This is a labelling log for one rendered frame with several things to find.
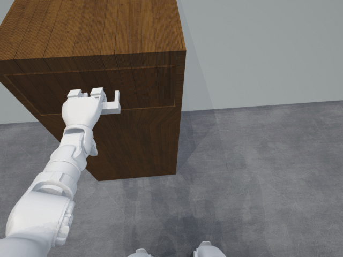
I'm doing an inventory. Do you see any left robot forearm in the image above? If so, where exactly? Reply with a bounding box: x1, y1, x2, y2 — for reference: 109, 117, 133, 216
5, 124, 93, 237

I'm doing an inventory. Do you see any handle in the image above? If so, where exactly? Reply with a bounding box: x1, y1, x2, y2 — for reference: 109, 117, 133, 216
83, 90, 121, 115

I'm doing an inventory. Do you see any right robot shin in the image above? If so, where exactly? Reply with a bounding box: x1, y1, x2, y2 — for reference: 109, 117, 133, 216
198, 241, 211, 248

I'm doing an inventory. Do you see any left robot shin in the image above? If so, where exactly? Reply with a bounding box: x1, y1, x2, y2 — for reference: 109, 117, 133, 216
136, 249, 148, 254

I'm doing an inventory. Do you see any cabinet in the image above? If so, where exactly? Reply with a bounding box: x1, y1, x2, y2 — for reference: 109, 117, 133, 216
0, 0, 186, 181

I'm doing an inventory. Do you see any drawer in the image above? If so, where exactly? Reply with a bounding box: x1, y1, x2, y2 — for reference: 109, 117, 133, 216
6, 65, 175, 115

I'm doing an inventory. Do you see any robot shin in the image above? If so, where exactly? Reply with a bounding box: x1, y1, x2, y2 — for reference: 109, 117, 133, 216
136, 249, 148, 254
198, 241, 211, 248

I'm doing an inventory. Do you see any robot left upper arm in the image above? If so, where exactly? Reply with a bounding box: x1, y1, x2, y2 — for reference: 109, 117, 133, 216
0, 191, 75, 257

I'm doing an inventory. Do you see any left robot hand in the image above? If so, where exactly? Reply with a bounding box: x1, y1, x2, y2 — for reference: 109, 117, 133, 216
62, 87, 107, 156

